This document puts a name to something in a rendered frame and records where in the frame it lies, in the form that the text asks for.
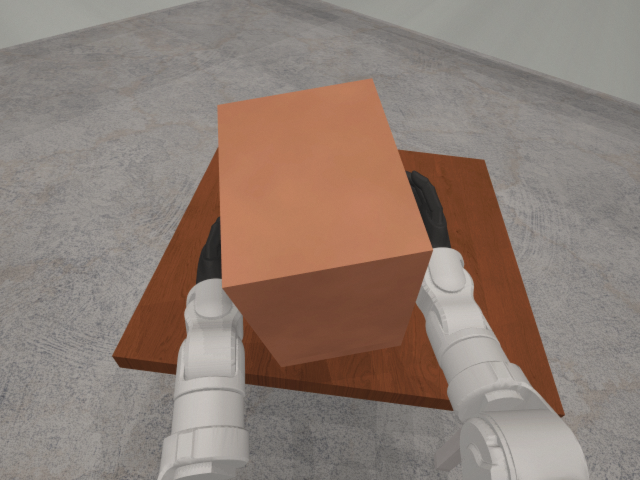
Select table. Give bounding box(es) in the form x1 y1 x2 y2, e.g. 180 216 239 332
112 148 565 472

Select carton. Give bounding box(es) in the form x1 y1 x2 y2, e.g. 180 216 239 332
217 78 433 367

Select robot left hand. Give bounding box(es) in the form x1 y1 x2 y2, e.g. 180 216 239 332
196 217 222 284

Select left robot forearm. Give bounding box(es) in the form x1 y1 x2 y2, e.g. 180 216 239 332
157 278 249 480

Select right robot forearm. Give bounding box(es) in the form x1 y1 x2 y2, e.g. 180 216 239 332
416 247 589 480

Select robot right upper arm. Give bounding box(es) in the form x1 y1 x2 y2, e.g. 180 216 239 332
460 409 588 480

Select robot right hand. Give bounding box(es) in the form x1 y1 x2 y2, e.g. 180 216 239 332
405 171 451 248

